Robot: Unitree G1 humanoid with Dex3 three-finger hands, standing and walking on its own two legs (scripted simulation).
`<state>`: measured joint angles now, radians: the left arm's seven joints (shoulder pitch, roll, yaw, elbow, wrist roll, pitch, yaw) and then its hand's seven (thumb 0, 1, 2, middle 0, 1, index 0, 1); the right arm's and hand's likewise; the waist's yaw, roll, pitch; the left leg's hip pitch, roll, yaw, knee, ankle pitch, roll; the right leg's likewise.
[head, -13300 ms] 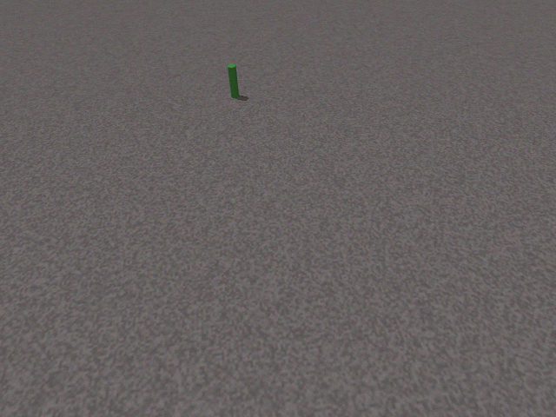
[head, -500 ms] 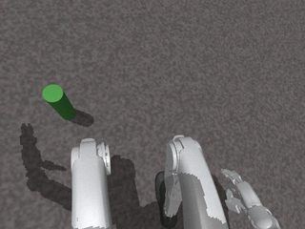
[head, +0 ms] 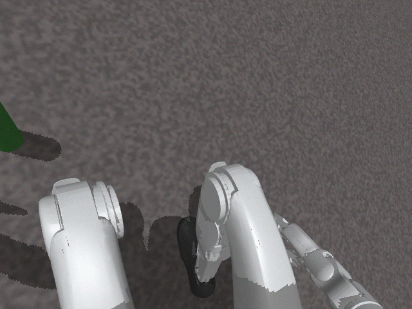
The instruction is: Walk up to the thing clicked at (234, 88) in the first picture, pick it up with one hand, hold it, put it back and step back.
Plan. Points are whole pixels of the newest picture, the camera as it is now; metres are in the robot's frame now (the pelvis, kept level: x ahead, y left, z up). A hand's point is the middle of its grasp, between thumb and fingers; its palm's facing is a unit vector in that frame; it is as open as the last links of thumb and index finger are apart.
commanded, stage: close in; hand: left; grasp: from the side
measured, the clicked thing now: out of the picture +0.44 +0.31 -0.19
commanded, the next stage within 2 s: rest palm in 0.62 s
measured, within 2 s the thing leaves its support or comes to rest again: leaves its support in 1.80 s
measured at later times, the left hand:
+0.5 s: hand out of the picture +0.38 +0.31 -0.17, palm faces +0.29 -0.96 +0.00, open 17.6 cm
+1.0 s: hand out of the picture +0.41 +0.30 -0.18, palm faces +0.32 -0.95 +0.01, open 15.2 cm
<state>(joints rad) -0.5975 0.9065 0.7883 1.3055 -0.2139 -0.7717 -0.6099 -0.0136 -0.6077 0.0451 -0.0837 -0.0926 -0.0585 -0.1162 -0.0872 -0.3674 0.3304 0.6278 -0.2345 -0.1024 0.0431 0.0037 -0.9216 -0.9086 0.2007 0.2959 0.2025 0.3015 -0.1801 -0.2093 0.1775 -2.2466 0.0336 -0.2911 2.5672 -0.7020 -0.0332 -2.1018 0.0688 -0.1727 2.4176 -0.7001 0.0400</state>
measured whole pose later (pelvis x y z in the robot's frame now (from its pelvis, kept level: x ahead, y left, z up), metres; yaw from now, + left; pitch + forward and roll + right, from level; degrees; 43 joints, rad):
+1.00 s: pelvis -0.01 +0.01 -0.02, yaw -3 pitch +13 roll -16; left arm -0.59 0.78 0.54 1.36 -0.16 -1.05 -0.15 -0.01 -0.27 0.23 -0.24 -0.20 -0.22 -0.21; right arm -0.17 -0.37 0.46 0.58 -0.33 0.00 0.14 0.00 -0.90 -0.90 0.20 0.29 0.20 0.30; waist -0.22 -0.25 0.27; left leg -2.23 0.02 -0.38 2.66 -0.70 -0.03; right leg -2.06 0.10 -0.23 2.45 -0.67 0.07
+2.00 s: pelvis -0.01 +0.00 -0.01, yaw -2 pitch +16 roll -15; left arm -0.60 0.76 0.54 1.16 -0.12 -0.91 -0.12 0.00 -0.12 1.10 -0.82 -1.16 -0.83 -1.19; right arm -0.12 -0.36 0.40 0.57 -0.30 0.06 0.13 0.00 -0.90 -0.90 0.20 0.30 0.20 0.30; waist -0.21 -0.22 0.23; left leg -2.24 0.03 -0.36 2.62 -0.70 -0.04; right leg -2.08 0.09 -0.22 2.42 -0.67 0.06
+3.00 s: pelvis +0.01 -0.01 +0.05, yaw +5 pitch +31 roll -7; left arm -0.59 0.50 0.50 0.85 -0.16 -0.56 -0.24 0.00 -0.18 1.18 -0.84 -1.17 -0.85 -1.20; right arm 0.06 -0.30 0.09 0.64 -0.08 0.05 0.06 0.00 -0.89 -0.90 0.20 0.29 0.20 0.30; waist -0.11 -0.03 -0.08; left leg -2.20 0.05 -0.17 2.34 -0.69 -0.04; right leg -2.11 0.03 -0.09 2.28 -0.72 0.01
